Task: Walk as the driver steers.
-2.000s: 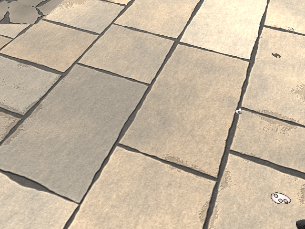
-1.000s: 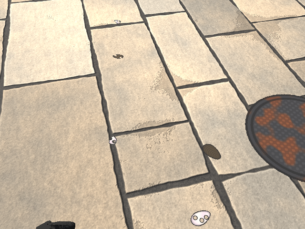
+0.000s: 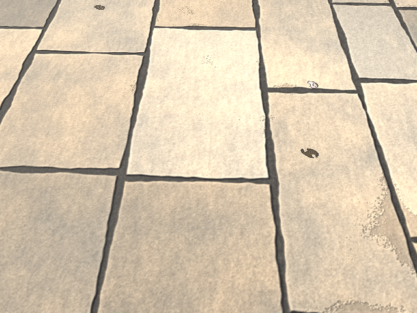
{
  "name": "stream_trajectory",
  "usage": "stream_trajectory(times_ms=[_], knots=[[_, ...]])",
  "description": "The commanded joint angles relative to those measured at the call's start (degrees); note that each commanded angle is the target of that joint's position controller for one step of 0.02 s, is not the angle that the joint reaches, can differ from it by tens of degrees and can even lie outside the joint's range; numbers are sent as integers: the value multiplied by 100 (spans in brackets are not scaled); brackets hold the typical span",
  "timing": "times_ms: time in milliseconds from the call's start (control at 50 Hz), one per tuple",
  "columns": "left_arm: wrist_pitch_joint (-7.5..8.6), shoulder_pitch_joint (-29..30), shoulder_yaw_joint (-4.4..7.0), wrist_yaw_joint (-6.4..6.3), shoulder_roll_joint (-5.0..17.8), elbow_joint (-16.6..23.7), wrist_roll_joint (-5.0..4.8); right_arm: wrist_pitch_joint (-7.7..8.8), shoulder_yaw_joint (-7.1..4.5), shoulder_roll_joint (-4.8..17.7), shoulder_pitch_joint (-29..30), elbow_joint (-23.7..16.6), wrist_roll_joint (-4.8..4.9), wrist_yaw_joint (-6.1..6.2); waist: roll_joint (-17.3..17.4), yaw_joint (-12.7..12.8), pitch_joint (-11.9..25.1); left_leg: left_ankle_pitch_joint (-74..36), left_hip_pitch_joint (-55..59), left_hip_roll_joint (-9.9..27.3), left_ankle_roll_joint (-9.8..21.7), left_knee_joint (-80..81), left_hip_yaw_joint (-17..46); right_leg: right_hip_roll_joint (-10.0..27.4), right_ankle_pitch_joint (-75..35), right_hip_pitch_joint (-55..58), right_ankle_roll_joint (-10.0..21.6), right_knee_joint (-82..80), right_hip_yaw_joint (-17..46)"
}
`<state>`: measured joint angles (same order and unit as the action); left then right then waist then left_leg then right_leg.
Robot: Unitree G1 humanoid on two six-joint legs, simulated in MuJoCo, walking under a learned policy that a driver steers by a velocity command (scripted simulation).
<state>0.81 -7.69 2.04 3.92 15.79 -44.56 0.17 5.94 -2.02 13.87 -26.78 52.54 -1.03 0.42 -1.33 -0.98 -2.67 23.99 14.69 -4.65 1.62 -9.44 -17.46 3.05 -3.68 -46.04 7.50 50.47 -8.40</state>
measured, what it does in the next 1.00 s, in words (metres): walks ahead, turning right: right foot, then left foot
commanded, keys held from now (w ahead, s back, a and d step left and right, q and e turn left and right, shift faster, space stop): w+e+shift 0.66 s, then q+shift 0.34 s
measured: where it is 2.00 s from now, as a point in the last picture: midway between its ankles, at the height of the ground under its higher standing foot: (269, 177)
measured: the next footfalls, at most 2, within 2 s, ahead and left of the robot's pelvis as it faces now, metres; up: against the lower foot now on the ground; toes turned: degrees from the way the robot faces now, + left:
right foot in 0.10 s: +0.27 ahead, -0.01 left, +0.00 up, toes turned -9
left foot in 0.50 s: +0.72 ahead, +0.07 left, +0.00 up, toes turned -31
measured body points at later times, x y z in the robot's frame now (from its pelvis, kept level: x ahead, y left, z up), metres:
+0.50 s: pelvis +0.48 +0.00 +0.00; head +0.51 -0.01 +0.44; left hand +0.59 +0.30 -0.12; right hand +0.64 -0.30 -0.04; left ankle +0.68 +0.08 -0.72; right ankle +0.24 +0.00 -0.70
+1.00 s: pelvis +0.81 -0.18 +0.01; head +0.84 -0.21 +0.46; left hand +1.13 -0.16 -0.06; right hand +0.64 -0.40 -0.12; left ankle +0.78 +0.04 -0.61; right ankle +0.84 -0.31 -0.72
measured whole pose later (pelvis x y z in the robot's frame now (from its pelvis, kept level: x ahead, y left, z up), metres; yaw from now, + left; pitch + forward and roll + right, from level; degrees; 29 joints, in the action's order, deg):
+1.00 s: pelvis +0.81 -0.18 +0.01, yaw -36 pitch +3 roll +1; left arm 3.2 0.4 -0.7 1.1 13.6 -36.4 1.3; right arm 3.4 -1.7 16.1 -22.8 47.7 2.1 1.0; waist -0.4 -4.7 -3.6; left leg 32.0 -19.8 1.0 -3.7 -68.7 3.5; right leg -0.3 6.8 -27.6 2.8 31.6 -2.0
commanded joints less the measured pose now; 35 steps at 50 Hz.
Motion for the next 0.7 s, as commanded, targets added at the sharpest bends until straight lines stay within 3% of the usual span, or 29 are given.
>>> stream_trajectory(times_ms=[20,40,60,80,100,120,140,160,180,200,240,280,340,380,420,440,460,480,500,520,540,560,580,600,640,660,680,700], knots=[[-6,-551,10,41,340,186,-14,68,-166,1085,661,-527,15,250,768,826,41,-9013,-1243,1542,-381,-846,-67,-648,-113,2225,237,-538,-549],[-60,-1277,102,1,592,-8,-8,-12,-232,1298,885,-620,-7,310,896,1242,429,-9647,-1205,1667,-369,-1736,26,-825,266,2997,332,-501,-501],[-105,-2404,247,-63,899,-318,20,-109,-283,1447,1278,-758,-56,326,911,1825,851,-9688,-1533,1774,-307,-3124,177,-884,673,4098,521,-527,-249],[-110,-3520,442,-171,1232,-642,-6,-208,-334,1507,1703,-872,-64,284,542,2380,1116,-8208,-2297,1585,-207,-5414,311,-701,1017,5249,908,-1079,363],[-124,-3120,544,-270,1198,-653,-246,-227,-235,962,2184,-909,-51,119,-799,2211,511,-1757,-3662,200,-117,-8027,414,-479,1023,5514,1132,-1950,977],[-109,-2270,530,-250,1573,-489,-51,-85,24,204,1521,-1486,-171,56,-1284,752,358,413,-5596,-47,-279,-9297,1291,10,-729,5843,1595,-1257,2849],[-97,-2030,561,-302,1686,-239,88,52,123,249,1215,-1893,-52,9,-1128,630,1511,512,-6531,24,-340,-9451,2387,982,1889,6704,2546,-2747,5229],[-73,-1894,477,-386,1145,-176,161,189,124,630,1458,-1823,-141,-27,95,544,711,116,-6736,374,-187,-8603,2505,1116,3419,5823,2149,-3869,5819],[-16,-1634,401,-420,891,-223,185,187,80,791,1687,-1820,-169,-52,696,232,133,-210,-6417,658,-204,-7835,2521,958,3536,4843,1799,-3980,5373],[77,-1518,381,-430,943,-229,150,96,122,734,1750,-1787,-300,-39,828,29,-173,-188,-6104,761,-269,-7448,2460,699,2905,4120,1633,-3935,4879],[286,-1350,333,-450,947,-178,79,-192,187,698,1766,-1782,-383,-44,908,-209,-444,-255,-5350,1064,-497,-6452,2320,192,2402,2787,1439,-4074,4002],[415,-1298,378,-416,1097,-111,44,-266,249,644,2340,-2036,-322,-98,719,-64,-524,-858,-4812,1166,-640,-5139,2009,-215,1636,2136,1341,-4262,3349],[434,-1486,446,-331,1107,-138,-26,-248,370,362,3110,-2355,-83,-150,215,416,-343,-2402,-4097,946,-602,-3241,1742,-571,438,2300,915,-4101,2882],[422,-1651,504,-277,1204,-158,-51,-228,345,429,3232,-2422,-14,-129,-30,629,-67,-2857,-3813,721,-497,-2633,1684,-445,-329,2906,722,-3875,2978],[400,-1640,547,-302,1265,-129,-29,-186,257,651,3053,-2398,-22,-84,-171,569,164,-2680,-3448,547,-408,-2088,1803,-342,-994,3524,497,-3353,3113],[401,-1569,572,-319,1364,-96,-5,-161,160,866,2668,-2284,-25,-36,-199,379,457,-2323,-2984,391,-355,-2000,1842,-330,-1739,3794,360,-2801,3163],[406,-1401,607,-307,1553,-57,35,-128,23,1152,1880,-2084,-5,30,-151,-86,975,-1793,-2160,301,-283,-2033,1840,-384,-2262,3880,223,-1826,3091],[443,-994,608,-287,1588,46,51,-99,-121,1417,616,-1785,-29,119,-82,-863,1529,-1418,-796,567,-199,-2193,1938,-573,-1992,3257,84,-393,2927],[515,-773,400,-309,824,274,77,-73,-287,1835,-715,-1543,-193,235,757,-1273,2261,737,520,1834,-98,-2094,3232,-903,589,2265,89,1607,2501],[503,-1450,159,-291,108,688,-223,-103,-350,2239,-62,-1657,-366,190,2815,-338,2758,2192,1116,3304,404,-515,6767,-1338,3306,688,-110,2975,1868],[370,-1268,132,-361,568,508,-54,-168,-362,1737,778,-1799,-311,143,1886,-235,1922,3291,309,3118,622,-254,6945,-725,2648,-32,-36,3368,1614],[290,-828,195,-313,825,485,90,-201,-236,1186,1121,-1850,-245,120,1016,-276,1231,2600,-412,2786,558,-424,5712,-415,2174,-58,-62,3133,1423],[236,-597,210,-230,831,505,142,-211,-178,941,1093,-1691,-236,90,469,-234,772,1352,-1058,2513,473,-458,4717,-212,1970,108,-110,2846,1350],[180,-313,191,-129,728,638,213,-186,-146,868,860,-1462,-219,90,472,-207,532,524,-1425,2288,377,-427,3966,-35,1948,183,-135,2667,1382],[28,-120,81,11,404,833,219,-82,-82,610,491,-1059,-123,31,639,-83,217,-461,-1705,2081,196,-286,3039,171,1849,45,-170,2641,1328],[-25,-28,37,40,329,963,206,-18,-78,596,430,-971,-70,-18,704,-7,165,-957,-1752,2140,186,-240,2759,232,1743,-100,-177,2622,1297],[-22,174,-9,48,288,1086,244,46,-41,496,370,-893,-53,-54,566,18,-2,-2142,-1958,2071,265,-192,2505,179,1640,-102,-216,2440,1321],[3,320,-46,34,260,1218,268,110,-35,549,405,-845,-51,-79,528,121,-123,-3361,-2181,2017,343,-156,2197,31,1550,7,-265,2060,1336]])
Over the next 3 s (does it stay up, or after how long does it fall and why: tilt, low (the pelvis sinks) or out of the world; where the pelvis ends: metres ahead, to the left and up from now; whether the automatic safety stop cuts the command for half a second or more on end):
stays up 1.20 -0.37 -0.01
